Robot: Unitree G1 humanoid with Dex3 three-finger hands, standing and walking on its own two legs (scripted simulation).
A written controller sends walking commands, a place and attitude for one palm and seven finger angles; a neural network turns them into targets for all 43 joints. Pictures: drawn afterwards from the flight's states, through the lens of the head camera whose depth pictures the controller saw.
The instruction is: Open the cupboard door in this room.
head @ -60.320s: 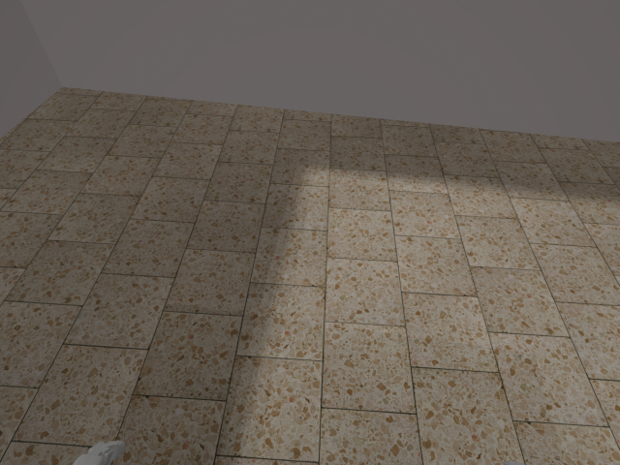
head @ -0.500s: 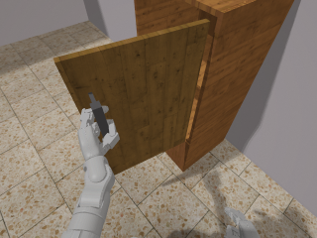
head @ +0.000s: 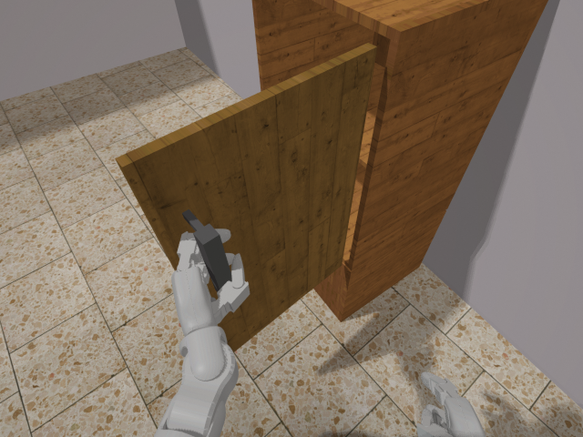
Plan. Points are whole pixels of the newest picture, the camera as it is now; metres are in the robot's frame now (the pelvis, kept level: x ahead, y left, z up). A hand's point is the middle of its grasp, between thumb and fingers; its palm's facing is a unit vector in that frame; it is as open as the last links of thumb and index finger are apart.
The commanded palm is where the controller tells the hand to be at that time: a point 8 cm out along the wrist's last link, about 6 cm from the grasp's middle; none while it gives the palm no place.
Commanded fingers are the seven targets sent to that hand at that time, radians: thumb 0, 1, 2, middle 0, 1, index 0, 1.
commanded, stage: open thumb and fingers to let go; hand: left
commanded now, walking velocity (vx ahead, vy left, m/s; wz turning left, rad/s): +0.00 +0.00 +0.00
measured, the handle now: (208, 255) +0.34 +0.13 +0.07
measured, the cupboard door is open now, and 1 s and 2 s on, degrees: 96 98 98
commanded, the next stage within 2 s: slide the hand sideways off the handle in 0.66 s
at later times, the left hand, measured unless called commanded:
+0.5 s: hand (234, 281) +0.31 +0.09 +0.06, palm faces +0.34 -0.94 +0.00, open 14.1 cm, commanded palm +0.27 +0.14 +0.06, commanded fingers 0.00 -0.50 0.30 -0.20 -0.60 -0.20 -0.60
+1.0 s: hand (228, 310) +0.27 +0.10 +0.06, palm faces -0.18 -0.98 -0.04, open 16.2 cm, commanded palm +0.25 +0.14 +0.06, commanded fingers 0.00 -0.50 0.30 -0.15 -0.30 -0.15 -0.30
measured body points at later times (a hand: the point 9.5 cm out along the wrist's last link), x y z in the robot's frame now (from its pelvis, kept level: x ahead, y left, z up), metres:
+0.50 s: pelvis +0.00 +0.02 +0.00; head +0.03 +0.00 +0.45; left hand +0.28 +0.14 +0.06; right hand +0.16 -0.21 -0.11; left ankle +0.01 +0.13 -0.70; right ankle +0.00 -0.05 -0.70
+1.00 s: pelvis -0.02 +0.04 +0.00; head +0.01 +0.02 +0.44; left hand +0.27 +0.15 +0.06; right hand +0.15 -0.18 -0.10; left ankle +0.01 +0.13 -0.70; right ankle +0.00 -0.05 -0.70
